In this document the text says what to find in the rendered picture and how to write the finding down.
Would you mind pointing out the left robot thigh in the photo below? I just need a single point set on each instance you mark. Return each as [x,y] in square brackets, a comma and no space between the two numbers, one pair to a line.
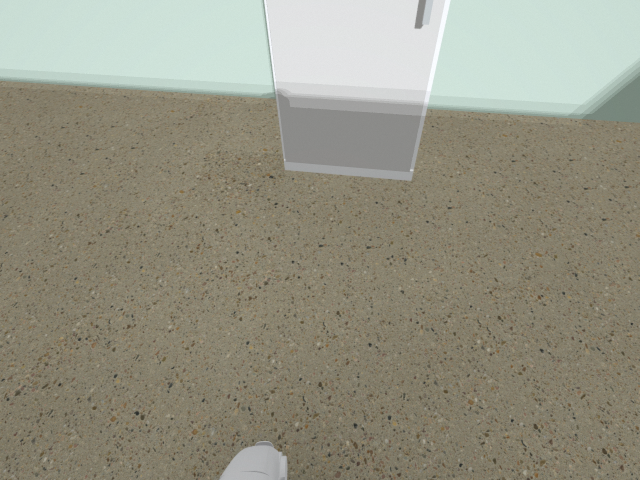
[257,463]

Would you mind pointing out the fridge door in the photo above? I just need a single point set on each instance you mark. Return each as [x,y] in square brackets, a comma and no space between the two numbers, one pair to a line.
[351,78]

